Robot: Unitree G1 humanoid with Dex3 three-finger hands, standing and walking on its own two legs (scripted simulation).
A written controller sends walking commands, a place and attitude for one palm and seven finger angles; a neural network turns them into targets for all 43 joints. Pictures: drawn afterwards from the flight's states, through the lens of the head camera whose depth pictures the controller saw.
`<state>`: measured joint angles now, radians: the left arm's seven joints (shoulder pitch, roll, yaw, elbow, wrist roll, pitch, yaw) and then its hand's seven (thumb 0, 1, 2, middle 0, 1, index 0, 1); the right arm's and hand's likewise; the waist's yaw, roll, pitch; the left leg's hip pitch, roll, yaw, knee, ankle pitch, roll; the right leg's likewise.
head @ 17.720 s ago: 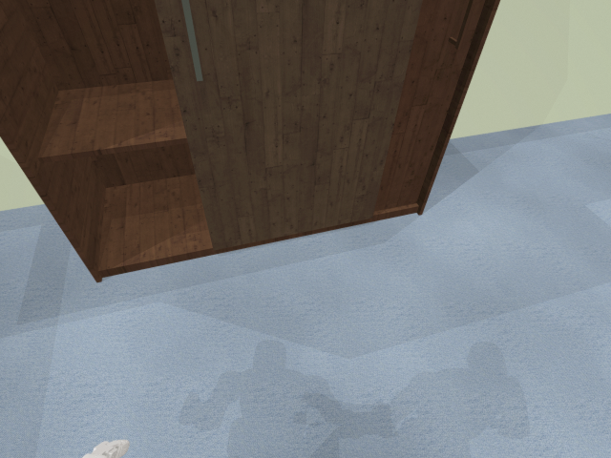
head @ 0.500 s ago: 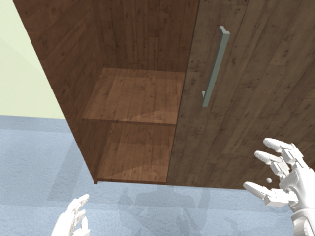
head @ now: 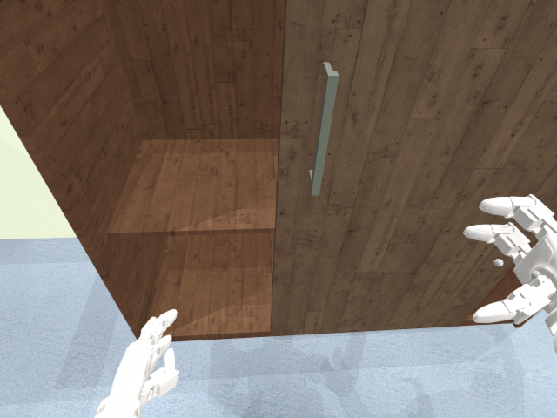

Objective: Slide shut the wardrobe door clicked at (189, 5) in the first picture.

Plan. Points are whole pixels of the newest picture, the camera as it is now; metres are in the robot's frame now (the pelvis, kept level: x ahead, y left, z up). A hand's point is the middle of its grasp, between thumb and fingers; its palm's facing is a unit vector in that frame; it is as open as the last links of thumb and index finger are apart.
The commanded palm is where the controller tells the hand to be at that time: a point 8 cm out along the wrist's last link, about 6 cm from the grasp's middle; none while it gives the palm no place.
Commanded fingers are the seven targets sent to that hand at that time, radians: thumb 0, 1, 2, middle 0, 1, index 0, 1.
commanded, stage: raise the hand with hooked fingers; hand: right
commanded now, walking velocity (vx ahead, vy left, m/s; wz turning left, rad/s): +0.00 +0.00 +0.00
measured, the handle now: (320, 135) +0.55 -0.08 +0.15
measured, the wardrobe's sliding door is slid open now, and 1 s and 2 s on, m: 0.45 0.45 0.45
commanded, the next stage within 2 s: move the hooked fingers beside the handle in 0.66 s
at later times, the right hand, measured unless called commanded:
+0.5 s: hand (492, 244) +0.28 -0.25 +0.17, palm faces +0.01 +1.00 -0.09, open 14.0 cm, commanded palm +0.25 -0.30 +0.18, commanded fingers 0.00 0.50 -0.30 0.30 1.20 0.30 1.20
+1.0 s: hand (471, 223) +0.31 -0.24 +0.18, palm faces +0.04 +1.00 -0.07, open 14.0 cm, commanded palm +0.28 -0.27 +0.18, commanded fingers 0.00 0.50 -0.30 0.30 1.20 0.30 1.20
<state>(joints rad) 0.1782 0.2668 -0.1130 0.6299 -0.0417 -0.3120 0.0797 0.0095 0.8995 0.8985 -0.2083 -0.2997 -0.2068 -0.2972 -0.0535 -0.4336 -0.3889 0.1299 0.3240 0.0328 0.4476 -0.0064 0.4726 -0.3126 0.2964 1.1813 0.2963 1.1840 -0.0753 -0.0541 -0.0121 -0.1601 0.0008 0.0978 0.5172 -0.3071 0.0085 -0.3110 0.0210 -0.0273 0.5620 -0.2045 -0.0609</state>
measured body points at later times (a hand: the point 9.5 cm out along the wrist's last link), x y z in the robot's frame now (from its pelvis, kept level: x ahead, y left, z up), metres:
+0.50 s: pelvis +0.00 +0.02 +0.01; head -0.02 +0.03 +0.45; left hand +0.18 +0.25 -0.06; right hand +0.27 -0.31 +0.18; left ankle -0.01 +0.12 -0.73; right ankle +0.06 -0.08 -0.73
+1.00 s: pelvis +0.02 +0.03 +0.00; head -0.01 +0.05 +0.45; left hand +0.20 +0.27 -0.06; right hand +0.30 -0.30 +0.18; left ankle -0.01 +0.12 -0.73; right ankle +0.06 -0.08 -0.73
